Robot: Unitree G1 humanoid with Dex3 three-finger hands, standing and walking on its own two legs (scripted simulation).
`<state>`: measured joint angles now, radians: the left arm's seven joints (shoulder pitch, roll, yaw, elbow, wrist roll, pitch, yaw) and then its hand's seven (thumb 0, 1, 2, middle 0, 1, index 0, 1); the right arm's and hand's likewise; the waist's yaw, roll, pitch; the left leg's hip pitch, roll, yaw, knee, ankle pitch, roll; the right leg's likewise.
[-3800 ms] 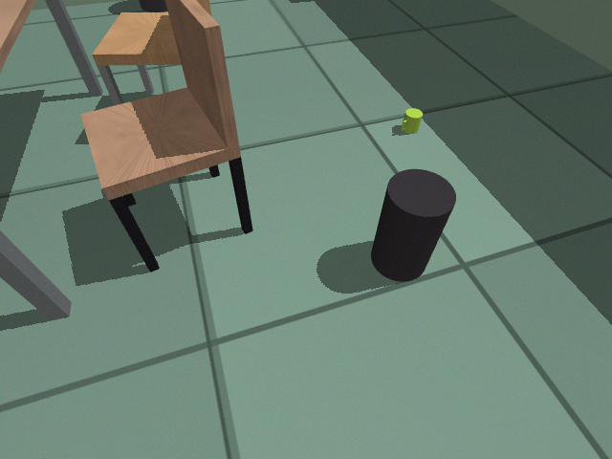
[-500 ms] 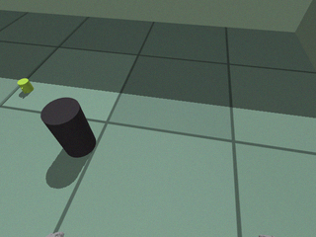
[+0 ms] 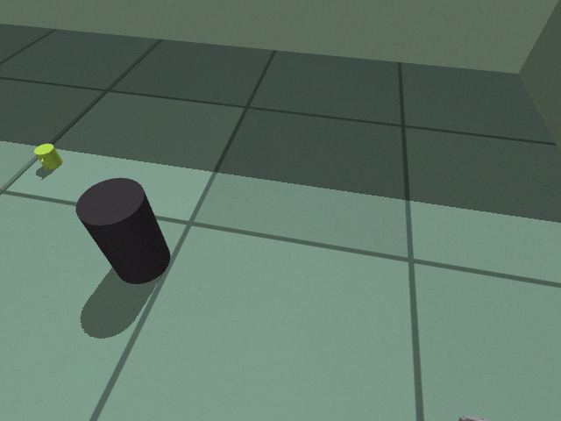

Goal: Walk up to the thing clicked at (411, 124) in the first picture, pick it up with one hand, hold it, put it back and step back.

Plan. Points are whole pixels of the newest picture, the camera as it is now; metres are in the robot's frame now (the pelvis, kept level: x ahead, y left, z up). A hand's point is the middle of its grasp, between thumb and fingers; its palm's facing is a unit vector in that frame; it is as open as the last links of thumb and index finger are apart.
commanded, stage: stand
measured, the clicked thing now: (47, 158) +1.52 +1.21 -0.73
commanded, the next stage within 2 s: none
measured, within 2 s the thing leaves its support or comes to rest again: neither
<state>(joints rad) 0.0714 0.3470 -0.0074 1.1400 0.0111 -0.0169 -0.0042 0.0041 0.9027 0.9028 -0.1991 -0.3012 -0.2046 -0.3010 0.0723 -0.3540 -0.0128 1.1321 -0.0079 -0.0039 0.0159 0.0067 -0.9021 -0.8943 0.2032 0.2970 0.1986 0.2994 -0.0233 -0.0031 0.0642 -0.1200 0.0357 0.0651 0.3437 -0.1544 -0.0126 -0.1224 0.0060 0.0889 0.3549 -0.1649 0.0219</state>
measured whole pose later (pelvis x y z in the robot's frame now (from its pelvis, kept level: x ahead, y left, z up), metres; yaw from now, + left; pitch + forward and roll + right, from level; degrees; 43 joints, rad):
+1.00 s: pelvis +0.02 +0.01 +0.00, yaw +1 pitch -2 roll +0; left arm 0.09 0.35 -0.01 1.11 0.01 -0.01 0.00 0.00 0.90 0.90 -0.20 -0.30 -0.20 -0.30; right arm 0.08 -0.35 -0.01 1.13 -0.01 0.00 0.01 0.01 -0.90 -0.89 0.20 0.30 0.20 0.30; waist -0.02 -0.01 0.06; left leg -0.12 0.02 0.05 0.34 -0.18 0.00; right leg -0.11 -0.01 0.07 0.32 -0.18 0.03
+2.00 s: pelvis +0.02 +0.01 +0.00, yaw +2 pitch -2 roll +0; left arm 0.13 0.35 -0.01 1.11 0.02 -0.01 0.00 0.00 0.90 0.90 -0.20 -0.30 -0.20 -0.30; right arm 0.11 -0.35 -0.01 1.13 -0.01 0.00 0.01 0.01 -0.90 -0.89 0.20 0.30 0.20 0.30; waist -0.01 -0.01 0.06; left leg -0.12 0.01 0.04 0.33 -0.17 0.00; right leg -0.10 -0.02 0.07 0.33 -0.19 0.03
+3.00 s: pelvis +0.29 -0.02 -0.03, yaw +4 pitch -1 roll -1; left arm 0.32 0.43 0.06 0.96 0.02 -0.07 -0.04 0.01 0.90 0.90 -0.20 -0.30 -0.21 -0.30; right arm 0.17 -0.39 -0.09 0.94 -0.04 -0.02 0.11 0.01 -0.90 -0.89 0.20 0.30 0.20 0.30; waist 0.03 -0.04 0.09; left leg -0.45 0.05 0.05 0.60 -0.12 0.02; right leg 0.08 -0.08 -0.15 0.49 -0.50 0.02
